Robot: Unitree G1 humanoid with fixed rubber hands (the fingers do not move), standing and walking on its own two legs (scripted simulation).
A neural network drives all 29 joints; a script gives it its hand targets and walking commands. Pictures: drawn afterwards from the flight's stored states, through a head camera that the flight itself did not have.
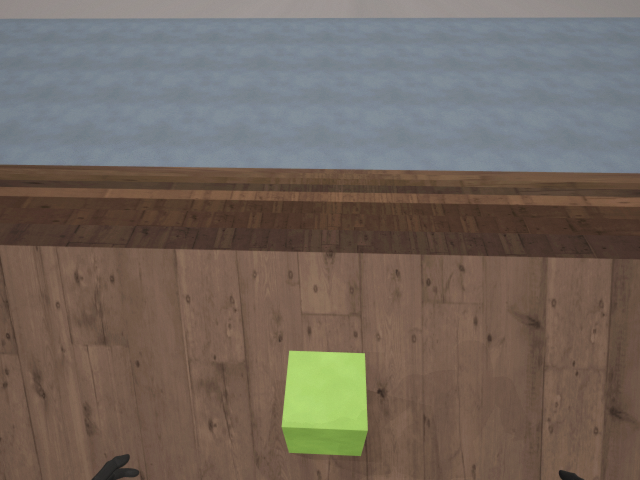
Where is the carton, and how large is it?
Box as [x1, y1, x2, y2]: [282, 351, 367, 455]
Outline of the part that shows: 289,351 282,418 282,429 289,452 360,455 367,431 364,353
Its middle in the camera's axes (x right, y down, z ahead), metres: +0.02 +0.46 +1.10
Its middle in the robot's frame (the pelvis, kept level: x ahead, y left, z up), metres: +0.43 +0.03 -0.66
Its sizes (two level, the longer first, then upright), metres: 0.210 0.200 0.250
